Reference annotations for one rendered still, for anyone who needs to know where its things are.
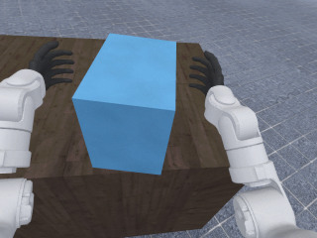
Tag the robot right hand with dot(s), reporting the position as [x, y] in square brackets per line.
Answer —
[213, 73]

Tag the left robot forearm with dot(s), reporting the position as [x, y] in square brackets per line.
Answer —
[20, 95]

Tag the robot left hand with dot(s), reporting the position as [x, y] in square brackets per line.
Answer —
[43, 62]

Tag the right robot upper arm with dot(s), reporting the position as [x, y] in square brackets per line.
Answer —
[264, 213]

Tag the right robot forearm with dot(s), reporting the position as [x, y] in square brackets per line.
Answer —
[238, 127]

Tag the left robot upper arm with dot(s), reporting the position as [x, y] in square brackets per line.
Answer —
[16, 205]

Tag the pedestal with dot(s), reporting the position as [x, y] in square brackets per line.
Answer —
[74, 200]

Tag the carton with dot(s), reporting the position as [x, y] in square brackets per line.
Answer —
[125, 104]

